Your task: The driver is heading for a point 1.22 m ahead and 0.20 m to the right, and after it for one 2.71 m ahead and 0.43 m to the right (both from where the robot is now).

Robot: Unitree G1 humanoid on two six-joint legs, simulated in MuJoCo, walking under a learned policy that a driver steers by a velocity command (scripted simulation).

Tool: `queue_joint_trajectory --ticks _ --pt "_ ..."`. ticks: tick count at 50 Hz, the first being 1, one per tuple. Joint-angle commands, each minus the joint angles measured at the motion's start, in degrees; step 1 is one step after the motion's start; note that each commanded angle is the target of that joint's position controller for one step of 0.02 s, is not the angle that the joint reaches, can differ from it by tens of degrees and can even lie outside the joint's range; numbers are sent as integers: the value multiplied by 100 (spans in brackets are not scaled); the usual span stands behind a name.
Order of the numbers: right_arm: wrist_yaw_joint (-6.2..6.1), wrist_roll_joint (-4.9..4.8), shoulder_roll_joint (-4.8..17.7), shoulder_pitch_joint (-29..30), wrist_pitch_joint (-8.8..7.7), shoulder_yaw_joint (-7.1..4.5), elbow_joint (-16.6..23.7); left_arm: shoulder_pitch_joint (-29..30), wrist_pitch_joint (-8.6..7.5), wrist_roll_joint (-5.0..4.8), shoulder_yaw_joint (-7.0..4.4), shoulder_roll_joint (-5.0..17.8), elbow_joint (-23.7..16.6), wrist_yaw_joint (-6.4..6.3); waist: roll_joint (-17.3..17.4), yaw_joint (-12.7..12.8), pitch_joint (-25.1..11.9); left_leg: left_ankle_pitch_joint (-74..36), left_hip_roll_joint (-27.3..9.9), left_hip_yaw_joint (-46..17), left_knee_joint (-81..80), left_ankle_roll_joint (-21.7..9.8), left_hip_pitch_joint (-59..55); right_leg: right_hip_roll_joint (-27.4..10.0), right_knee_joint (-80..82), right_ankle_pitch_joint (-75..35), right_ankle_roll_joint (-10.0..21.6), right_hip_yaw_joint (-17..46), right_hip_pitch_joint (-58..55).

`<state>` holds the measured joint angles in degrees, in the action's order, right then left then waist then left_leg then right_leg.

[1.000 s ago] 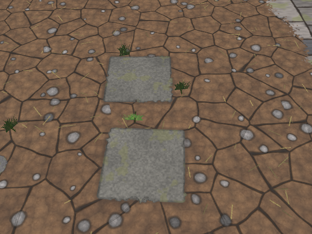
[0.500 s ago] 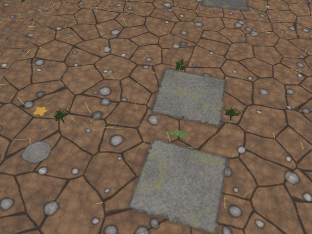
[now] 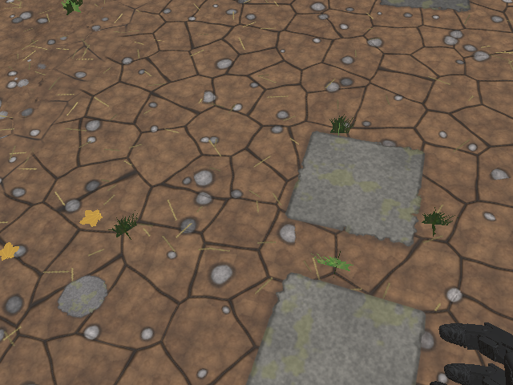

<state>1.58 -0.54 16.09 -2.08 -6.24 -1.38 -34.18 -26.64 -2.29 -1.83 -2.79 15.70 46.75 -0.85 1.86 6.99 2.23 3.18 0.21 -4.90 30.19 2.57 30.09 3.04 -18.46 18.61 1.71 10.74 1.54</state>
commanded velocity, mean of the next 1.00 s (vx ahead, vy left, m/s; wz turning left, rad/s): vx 0.50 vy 0.00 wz -0.37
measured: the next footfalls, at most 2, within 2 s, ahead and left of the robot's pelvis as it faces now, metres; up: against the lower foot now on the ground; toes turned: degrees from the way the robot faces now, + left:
left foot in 0.06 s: +0.19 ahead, +0.13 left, +0.00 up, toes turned -7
right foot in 0.56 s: +0.43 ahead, -0.18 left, +0.00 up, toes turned -23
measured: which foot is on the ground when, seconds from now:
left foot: up 0.00-0.04, down 0.06-0.58, up 0.60-1.00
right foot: down 0.00-0.06, up 0.08-0.54, down 0.56-1.00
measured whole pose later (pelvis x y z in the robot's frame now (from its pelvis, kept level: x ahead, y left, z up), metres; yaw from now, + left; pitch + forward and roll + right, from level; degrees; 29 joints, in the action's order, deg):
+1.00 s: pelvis +0.52 -0.12 +0.00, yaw -21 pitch +1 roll -2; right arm 2.4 -1.4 16.1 -8.9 -4.1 -1.4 -41.3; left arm -17.1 -4.2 0.1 -2.5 16.9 43.7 0.7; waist 2.9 3.3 1.8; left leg -5.0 -4.6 -1.5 35.0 0.2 36.2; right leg 4.8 -12.5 16.5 3.4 -2.0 -3.1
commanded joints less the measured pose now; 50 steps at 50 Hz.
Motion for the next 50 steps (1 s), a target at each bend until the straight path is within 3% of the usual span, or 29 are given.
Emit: queue_joint_trajectory --ticks 1,2,3,4,5,6,7,8,10,12,14,19,23,25,26,27,28,29,30,31,32,33,34,35,37,40,43,47,50 --pt "-61 -56 740 -127 -101 -307 359 417 -49 -32 -295 1086 -443 -47 -922 -686 -140 -74 71 105 -333 -201 -1472 -1213 26 -1784 629 1154 829" --pt "-114 -27 882 -604 -99 -400 247 457 -50 0 -266 976 -481 -32 -872 -957 -411 26 15 151 -507 -352 -2223 -959 -559 -2189 478 1001 963" --pt "-175 38 1127 -1406 -92 -494 161 535 -62 98 -169 690 -604 2 -550 -1352 -1119 349 -659 -412 -406 -672 -3492 -649 -1891 -1746 300 735 1481" --pt "-198 132 1604 -2073 -9 -595 46 -43 -101 112 1 99 -747 -12 969 -1248 -2066 1121 -2035 -2427 -586 -1337 -5300 142 -3849 650 -40 3 3007" --pt "-122 95 1391 -2131 36 -559 -90 -360 -126 -84 -19 383 -792 -22 1770 -1090 -2073 2485 -2563 -4154 -1287 -1753 -5188 -57 -4993 1536 -114 -113 4004" --pt "-120 62 905 -1763 36 -442 -39 69 -98 -142 -151 855 -715 -31 929 -1136 -1143 2763 -2282 -3483 -1458 -1569 -4431 -382 -5395 1013 -129 -71 4287" --pt "-126 59 696 -1495 49 -381 -51 505 -66 -84 -178 932 -766 -25 483 -1111 -599 2057 -2014 -2496 -1471 -1415 -3771 -579 -5362 550 -148 -268 4219" --pt "-111 90 549 -1291 52 -335 -110 714 -45 -8 -181 855 -802 -12 277 -999 -296 1321 -1749 -1879 -1600 -1352 -3228 -722 -5168 260 -171 -310 4051" --pt "-118 149 467 -1081 14 -320 -208 829 23 6 -184 673 -874 49 479 -807 -72 565 -1465 -1042 -1883 -1275 -2617 -928 -4863 -62 -181 -378 3696" --pt "-114 94 516 -1070 -55 -359 -326 975 84 17 -135 466 -965 89 399 -760 9 68 -1460 -588 -2086 -1362 -2428 -978 -4629 -243 -221 -470 3717" --pt "-122 68 671 -1078 -82 -415 -445 1236 94 64 -100 400 -1108 120 247 -755 101 -332 -1520 -245 -2220 -1444 -2438 -1011 -4154 -587 -285 -478 3900" --pt "-157 29 963 -1167 -18 -472 -664 2052 -20 65 -10 333 -1342 312 39 -1012 220 -807 -1344 761 -2261 -1258 -2548 -893 -2508 -1998 -194 -865 3537" --pt "-164 -81 1189 -1520 100 -530 -889 2662 -23 43 -20 420 -1658 430 15 -1133 327 -1270 -1528 1092 -2013 -1086 -3192 -753 -1842 -1769 54 -1137 3514" --pt "-189 -112 1347 -1563 189 -570 -923 2606 6 66 -96 577 -1750 456 157 -971 115 -2859 -1558 1308 -1411 -966 -3491 -457 -1714 -1204 272 -1425 3109" --pt "-213 -129 1441 -1572 237 -594 -921 2320 37 82 -177 726 -1727 447 269 -765 -148 -3824 -1536 1420 -811 -902 -3556 -232 -1714 -904 406 -1592 2622" --pt "-237 -147 1458 -1533 285 -587 -902 1614 69 73 -315 954 -1577 417 249 -336 -556 -4310 -1428 1576 185 -785 -3328 9 -1508 -943 592 -1695 1631" --pt "-270 -115 1318 -1564 284 -516 -842 597 126 47 -510 1286 -1328 325 63 165 -1057 -3672 -1228 1657 1589 -580 -2378 31 -1301 -1151 828 -1403 11" --pt "-222 139 612 -2031 208 -279 -537 292 150 6 -653 1969 -1278 218 -1361 -192 -1611 909 -456 1612 3796 -209 163 -1500 -1221 -726 1674 1302 -2189" --pt "-153 125 644 -1880 10 -194 -420 252 52 21 -562 1842 -1504 247 -1286 -140 -2643 3201 227 226 4857 -152 1097 -2286 -212 219 2325 3852 -2787" --pt "-90 -121 1109 -1191 -89 -328 -258 386 -30 76 -429 1413 -1439 293 -763 62 -1963 2709 -110 -142 4937 -236 1634 -2114 101 277 1943 3143 -2348" --pt "-87 -170 1051 -980 -154 -288 -167 635 -80 78 -384 1275 -1395 294 -579 -131 -1195 2190 -323 -33 4496 -309 1648 -1876 171 -65 1742 2370 -1485" --pt "-138 -46 986 -991 -172 -282 -236 1019 -94 77 -339 1130 -1424 278 -216 -408 -782 1840 -536 -10 3995 -273 1355 -1626 192 -665 1561 1800 -659" --pt "-153 29 1008 -1178 -117 -305 -346 1322 -108 143 -252 895 -1471 257 -311 -646 -615 1547 -738 10 3637 -226 922 -1479 283 -1361 1456 1281 -63" --pt "-133 37 973 -1355 -40 -298 -444 1473 -124 207 -204 788 -1490 240 -480 -779 -595 1372 -817 47 3528 -165 561 -1398 416 -1784 1440 1041 337" --pt "-124 59 794 -1542 85 -257 -592 1454 -200 204 -186 783 -1321 221 -495 -834 -580 1149 -845 203 3297 0 293 -1352 588 -2544 1490 534 758" --pt "-145 31 610 -1063 176 -183 -481 1248 -264 216 -192 893 -1052 166 -515 -672 -243 230 -900 238 2522 107 590 -1235 841 -2603 1354 -97 914" --pt "-79 -23 498 -620 139 -133 -426 1150 -276 231 -169 908 -885 134 -520 -453 -26 -893 -780 294 1416 14 526 -1104 992 -2107 1093 -582 826" --pt "50 -108 467 -88 106 -106 -239 858 -274 202 -213 1058 -585 137 -446 -200 259 -1152 -581 296 594 -170 653 -1450 1097 -1828 1033 -769 242" --pt "169 -89 482 119 103 -113 -67 761 -191 153 -252 1088 -408 114 -396 -185 350 -568 -473 276 285 -406 1013 -1722 822 -2261 933 -873 -535"
Over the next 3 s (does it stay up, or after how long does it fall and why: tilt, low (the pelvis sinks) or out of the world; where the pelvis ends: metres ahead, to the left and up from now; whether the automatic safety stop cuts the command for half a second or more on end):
stays up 0.94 -0.18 0.00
